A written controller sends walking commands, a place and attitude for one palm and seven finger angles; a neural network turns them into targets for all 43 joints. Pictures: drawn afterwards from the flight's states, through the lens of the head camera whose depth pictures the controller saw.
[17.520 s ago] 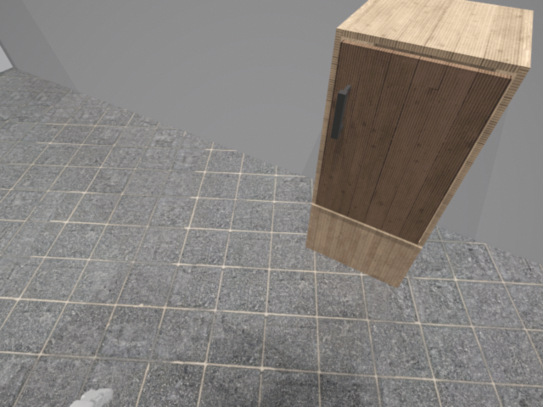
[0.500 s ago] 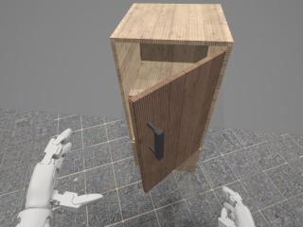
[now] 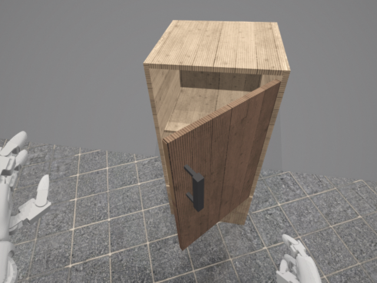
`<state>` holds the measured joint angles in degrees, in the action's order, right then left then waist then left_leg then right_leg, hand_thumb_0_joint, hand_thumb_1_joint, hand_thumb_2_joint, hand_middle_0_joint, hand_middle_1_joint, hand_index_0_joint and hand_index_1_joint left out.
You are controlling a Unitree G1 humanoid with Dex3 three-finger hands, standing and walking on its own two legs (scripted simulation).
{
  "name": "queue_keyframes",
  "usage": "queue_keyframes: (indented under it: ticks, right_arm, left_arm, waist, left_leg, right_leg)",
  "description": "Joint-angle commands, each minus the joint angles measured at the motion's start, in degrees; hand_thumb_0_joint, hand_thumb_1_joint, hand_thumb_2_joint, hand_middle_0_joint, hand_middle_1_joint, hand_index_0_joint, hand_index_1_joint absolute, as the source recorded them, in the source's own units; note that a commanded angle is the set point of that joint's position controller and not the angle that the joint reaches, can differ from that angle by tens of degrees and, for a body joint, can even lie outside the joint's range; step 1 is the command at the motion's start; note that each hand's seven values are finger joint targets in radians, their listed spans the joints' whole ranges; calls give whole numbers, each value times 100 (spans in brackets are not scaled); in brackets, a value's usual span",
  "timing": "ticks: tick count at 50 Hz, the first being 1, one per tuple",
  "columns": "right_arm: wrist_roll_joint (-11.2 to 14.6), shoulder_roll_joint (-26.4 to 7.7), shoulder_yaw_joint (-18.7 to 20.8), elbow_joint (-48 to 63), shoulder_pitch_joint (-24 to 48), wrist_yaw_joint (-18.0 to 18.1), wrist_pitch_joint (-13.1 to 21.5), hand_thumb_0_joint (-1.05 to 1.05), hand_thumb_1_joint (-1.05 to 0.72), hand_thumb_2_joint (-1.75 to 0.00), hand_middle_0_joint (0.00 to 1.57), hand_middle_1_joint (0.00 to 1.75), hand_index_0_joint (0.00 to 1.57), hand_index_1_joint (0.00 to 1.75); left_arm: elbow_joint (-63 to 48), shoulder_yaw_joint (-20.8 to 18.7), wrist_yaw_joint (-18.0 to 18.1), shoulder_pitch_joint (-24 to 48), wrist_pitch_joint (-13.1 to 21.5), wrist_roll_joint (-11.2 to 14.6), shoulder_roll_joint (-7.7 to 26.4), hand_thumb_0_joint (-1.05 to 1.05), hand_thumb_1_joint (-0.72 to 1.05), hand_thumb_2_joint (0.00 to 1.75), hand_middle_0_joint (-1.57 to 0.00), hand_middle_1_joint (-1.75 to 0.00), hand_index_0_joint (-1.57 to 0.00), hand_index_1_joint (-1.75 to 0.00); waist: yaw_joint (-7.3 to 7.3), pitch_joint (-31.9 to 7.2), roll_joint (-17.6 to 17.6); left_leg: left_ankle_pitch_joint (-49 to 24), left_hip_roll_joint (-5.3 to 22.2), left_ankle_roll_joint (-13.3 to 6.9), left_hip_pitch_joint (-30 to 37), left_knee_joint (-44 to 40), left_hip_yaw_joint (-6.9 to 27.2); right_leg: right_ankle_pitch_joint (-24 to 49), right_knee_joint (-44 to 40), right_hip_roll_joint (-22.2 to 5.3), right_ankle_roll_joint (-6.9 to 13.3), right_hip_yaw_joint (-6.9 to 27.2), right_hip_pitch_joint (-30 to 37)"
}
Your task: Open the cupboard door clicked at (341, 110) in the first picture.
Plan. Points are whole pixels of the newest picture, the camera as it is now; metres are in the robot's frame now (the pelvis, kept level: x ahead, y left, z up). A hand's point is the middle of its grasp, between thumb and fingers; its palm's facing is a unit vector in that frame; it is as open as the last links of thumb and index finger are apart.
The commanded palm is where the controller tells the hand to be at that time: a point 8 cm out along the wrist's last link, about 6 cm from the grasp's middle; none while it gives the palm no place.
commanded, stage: draw the hand back to the body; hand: left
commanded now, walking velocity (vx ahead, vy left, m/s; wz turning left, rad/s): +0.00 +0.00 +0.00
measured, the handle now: (193, 188) +0.35 +0.04 -0.02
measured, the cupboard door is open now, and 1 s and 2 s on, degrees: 48 48 48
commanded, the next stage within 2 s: step back with the hand held close in 0.34 s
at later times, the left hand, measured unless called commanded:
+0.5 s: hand (43, 203) +0.18 +0.26 +0.16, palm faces +0.46 -0.78 -0.42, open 7.4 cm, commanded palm +0.13 +0.29 +0.18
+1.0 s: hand (3, 240) +0.12 +0.29 +0.16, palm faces +0.41 -0.75 -0.52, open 7.4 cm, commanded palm +0.06 +0.32 +0.18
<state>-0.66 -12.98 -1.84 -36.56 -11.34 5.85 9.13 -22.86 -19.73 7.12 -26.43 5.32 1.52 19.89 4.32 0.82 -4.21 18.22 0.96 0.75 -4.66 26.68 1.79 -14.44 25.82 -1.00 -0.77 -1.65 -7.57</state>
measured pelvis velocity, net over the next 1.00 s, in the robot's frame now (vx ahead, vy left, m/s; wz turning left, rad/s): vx -0.08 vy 0.02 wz -0.01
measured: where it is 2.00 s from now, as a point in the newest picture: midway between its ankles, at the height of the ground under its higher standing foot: outside the picture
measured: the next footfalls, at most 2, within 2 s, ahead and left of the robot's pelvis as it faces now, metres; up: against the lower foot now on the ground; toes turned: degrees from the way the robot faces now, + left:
right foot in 1.74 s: -0.21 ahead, -0.11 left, +0.00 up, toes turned +9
left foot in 1.96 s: -0.19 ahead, +0.09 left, +0.00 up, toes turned +6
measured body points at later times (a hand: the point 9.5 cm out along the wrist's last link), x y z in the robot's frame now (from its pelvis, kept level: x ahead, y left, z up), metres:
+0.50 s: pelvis -0.01 +0.00 +0.00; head -0.03 -0.02 +0.45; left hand +0.15 +0.30 +0.18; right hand +0.18 -0.22 -0.08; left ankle -0.04 +0.13 -0.74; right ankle +0.00 -0.13 -0.74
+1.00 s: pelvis -0.08 +0.02 +0.00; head -0.06 +0.02 +0.45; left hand +0.10 +0.33 +0.18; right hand +0.11 -0.22 -0.08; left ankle -0.04 +0.13 -0.74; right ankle +0.00 -0.13 -0.74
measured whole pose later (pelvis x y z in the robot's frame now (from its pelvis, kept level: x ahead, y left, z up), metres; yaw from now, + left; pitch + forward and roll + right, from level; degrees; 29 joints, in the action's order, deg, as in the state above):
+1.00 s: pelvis -0.08 +0.02 +0.00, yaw -1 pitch -1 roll +0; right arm 0.1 -12.6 -0.2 -32.7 -9.3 5.3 3.1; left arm -26.5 -24.9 7.8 -30.6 11.0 0.8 23.7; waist 1.3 3.7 -0.6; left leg 12.3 -0.7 -1.0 -16.3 29.8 0.4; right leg -6.2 25.0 -2.4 -2.4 -0.1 -17.6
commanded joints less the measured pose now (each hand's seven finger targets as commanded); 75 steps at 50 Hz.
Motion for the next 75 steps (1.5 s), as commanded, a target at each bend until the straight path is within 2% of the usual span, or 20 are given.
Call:
queue_keyframes:
  ticks: [1,8,15,22,23,24,25,26,32,36,42,50,55,61,64,66,69,71,73,75]
  right_arm:
    - [-5,-528,216,842,675,30,271,0,-90,-90,20,30,20,30]
    - [-33,-549,264,849,744,19,249,0,-90,-90,20,30,20,30]
    - [-57,-494,238,781,793,56,303,0,-90,-90,20,30,20,30]
    - [-26,-528,283,755,813,26,248,0,-90,-90,20,30,20,30]
    - [-29,-549,283,785,867,34,276,0,-90,-90,20,30,20,30]
    - [55,-567,139,955,776,7,154,0,-90,-90,20,30,20,30]
    - [22,-573,255,879,781,25,58,0,-90,-90,20,30,20,30]
    - [-3,-629,309,918,796,-18,-32,0,-90,-90,20,30,20,30]
    - [-17,-713,398,1132,758,-30,-252,0,-90,-90,20,30,20,30]
    - [6,-670,441,1250,771,16,-348,0,-90,-90,20,30,20,30]
    - [46,-700,477,1267,753,59,-365,0,-90,-90,20,30,20,30]
    - [76,-802,462,1321,691,26,-246,0,-90,-90,20,30,20,30]
    - [46,-818,458,1333,573,40,-136,0,-90,-90,20,30,20,30]
    - [33,-769,467,1292,491,38,20,0,-90,-90,20,30,20,30]
    - [21,-867,544,1286,550,38,105,0,-90,-90,20,30,20,30]
    - [33,-865,538,1283,504,17,95,0,-90,-90,20,30,20,30]
    - [37,-809,573,1189,538,-6,144,0,-90,-90,20,30,20,30]
    - [15,-765,576,1114,479,-35,140,0,-90,-90,20,30,20,30]
    - [27,-727,580,1062,351,-66,86,0,-90,-90,20,30,20,30]
    - [20,-752,561,1077,398,-35,78,0,-90,-90,20,30,20,30]
  left_arm:
    - [-845,-475,17,393,324,53,768,0,90,90,-20,-30,-20,-30]
    - [-1154,-572,17,549,367,7,982,0,90,90,-20,-30,-20,-30]
    - [-1187,-676,49,574,367,-10,1075,0,90,90,-20,-30,-20,-30]
    - [-869,-523,-22,569,341,17,891,0,90,90,-20,-30,-20,-30]
    - [-1360,-694,10,1081,413,16,1167,0,90,90,-20,-30,-20,-30]
    - [-1432,-1564,93,2007,730,-68,2073,0,90,90,-20,-30,-20,-30]
    - [-714,-1043,1,855,694,-18,1323,0,90,90,-20,-30,-20,-30]
    - [-566,-913,-45,245,626,-2,1155,0,90,90,-20,-30,-20,-30]
    - [-1451,-945,-15,-401,715,35,1211,0,90,90,-20,-30,-20,-30]
    - [-1744,-1218,69,-582,754,64,1456,0,90,90,-20,-30,-20,-30]
    - [-1516,-1222,132,-482,811,41,1407,0,90,90,-20,-30,-20,-30]
    - [-1510,-1125,180,-253,942,-115,1326,0,90,90,-20,-30,-20,-30]
    - [-1770,-1218,250,13,1074,-202,1426,0,90,90,-20,-30,-20,-30]
    - [-1987,-1425,299,-253,1206,-155,1573,0,90,90,-20,-30,-20,-30]
    - [-1775,-1504,265,-342,1307,-244,1473,0,90,90,-20,-30,-20,-30]
    - [-1711,-1434,249,-147,1297,-279,1385,0,90,90,-20,-30,-20,-30]
    - [-1688,-1501,233,-16,1300,-203,1586,0,90,90,-20,-30,-20,-30]
    - [-1685,-1467,231,-93,1321,-152,1576,0,90,90,-20,-30,-20,-30]
    - [-1838,-1385,228,-67,1321,-101,1532,0,90,90,-20,-30,-20,-30]
    - [-2066,-1346,227,35,1337,-62,1548,0,90,90,-20,-30,-20,-30]
  waist:
    - [-65,-110,223]
    - [-1,-573,113]
    - [-1,-343,-77]
    - [-24,-107,240]
    - [-14,-386,59]
    - [-306,319,-330]
    - [-313,261,420]
    - [-296,109,611]
    - [-332,-1074,-5]
    - [-298,-1256,75]
    - [-319,-751,121]
    - [-361,-314,144]
    - [-398,-229,106]
    - [-386,-649,-140]
    - [-349,-454,-428]
    - [-381,-176,-166]
    - [-406,-222,377]
    - [-435,-262,524]
    - [-481,-385,797]
    - [-537,-378,420]
  left_leg:
    - [-1773,-23,-126,-304,-520,-271]
    - [-1899,-71,-152,-47,-596,-291]
    - [-1810,-92,-130,-63,-645,-312]
    - [-1579,-63,-149,-87,-738,-299]
    - [-1589,-85,-159,20,-730,-295]
    - [-1080,-64,-201,-579,-643,-208]
    - [-1136,-30,-232,-656,-468,-52]
    - [-1270,-39,-246,-513,-383,-111]
    - [-2549,62,-161,-367,-331,-141]
    - [-2780,109,-140,-551,-325,-69]
    - [-1871,175,-205,-1229,-520,14]
    - [1055,192,-460,-2767,-745,176]
    - [1787,193,-500,-3048,-631,328]
    - [1168,162,-442,-2834,-624,377]
    - [2351,393,-658,-3957,-843,558]
    - [2587,418,-667,-4309,-755,539]
    - [1792,57,-484,-3303,-9,250]
    - [1627,-91,-376,-2599,532,62]
    - [1510,-154,-289,-2130,684,23]
    - [1640,82,-368,-2131,84,404]
  right_leg:
    - [1286,-456,89,115,-131,337]
    - [1414,-506,93,116,-93,613]
    - [1389,-651,102,131,-60,587]
    - [1069,-781,143,106,-62,462]
    - [1092,-780,131,109,-25,558]
    - [1152,-993,-68,119,279,1]
    - [1205,-1022,-145,107,264,-142]
    - [1287,-1082,-177,125,330,-199]
    - [2305,-457,-175,91,83,303]
    - [2521,-195,-109,56,46,391]
    - [1825,-142,-35,-9,101,190]
    - [267,-127,-63,2,409,392]
    - [-768,-221,-37,19,492,73]
    - [419,221,89,25,453,262]
    - [-68,623,219,-13,642,886]
    - [-159,773,245,2,713,765]
    - [108,107,-1,163,1187,-274]
    - [-376,-293,-252,268,1461,-1109]
    - [-837,-501,-326,294,1381,-1573]
    - [-863,-60,-72,155,1056,-1662]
